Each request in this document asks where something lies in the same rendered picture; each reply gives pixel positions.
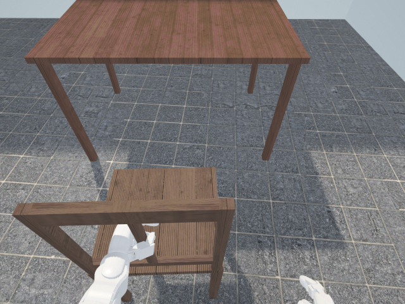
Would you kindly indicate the right robot hand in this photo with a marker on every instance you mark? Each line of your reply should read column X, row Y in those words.
column 315, row 290

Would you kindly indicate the table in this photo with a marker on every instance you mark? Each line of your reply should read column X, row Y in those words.
column 170, row 32

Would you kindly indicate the chair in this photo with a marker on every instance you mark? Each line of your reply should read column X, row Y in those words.
column 191, row 238

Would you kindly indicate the left robot forearm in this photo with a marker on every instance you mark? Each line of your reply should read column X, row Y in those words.
column 110, row 280

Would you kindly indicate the left robot hand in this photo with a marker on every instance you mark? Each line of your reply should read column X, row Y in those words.
column 123, row 241

